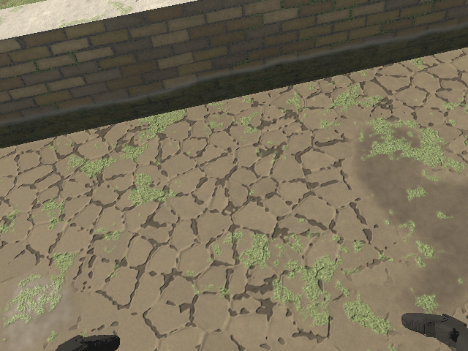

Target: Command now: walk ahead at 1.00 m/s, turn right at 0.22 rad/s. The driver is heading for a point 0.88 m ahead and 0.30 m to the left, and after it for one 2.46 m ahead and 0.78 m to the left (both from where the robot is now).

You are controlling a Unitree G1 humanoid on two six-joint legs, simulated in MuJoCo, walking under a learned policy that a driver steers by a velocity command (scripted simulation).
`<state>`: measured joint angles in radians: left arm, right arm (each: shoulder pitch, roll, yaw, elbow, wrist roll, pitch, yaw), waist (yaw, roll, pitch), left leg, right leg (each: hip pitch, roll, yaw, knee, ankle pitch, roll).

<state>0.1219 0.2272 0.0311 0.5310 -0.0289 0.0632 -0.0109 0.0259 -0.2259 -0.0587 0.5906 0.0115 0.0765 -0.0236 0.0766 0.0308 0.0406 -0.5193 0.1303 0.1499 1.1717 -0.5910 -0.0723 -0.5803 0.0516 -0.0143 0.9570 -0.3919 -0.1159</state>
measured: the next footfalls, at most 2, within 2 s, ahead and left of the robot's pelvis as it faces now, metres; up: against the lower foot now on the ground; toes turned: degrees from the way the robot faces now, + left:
left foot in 0.44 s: +0.00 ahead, +0.09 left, +0.00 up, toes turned +13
left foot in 0.92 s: +0.04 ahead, +0.17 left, +0.00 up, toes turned +35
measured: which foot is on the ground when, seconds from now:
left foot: up 0.00-0.42, down 0.44-0.62, up 0.64-0.90, down 0.92-1.00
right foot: down 0.00-1.00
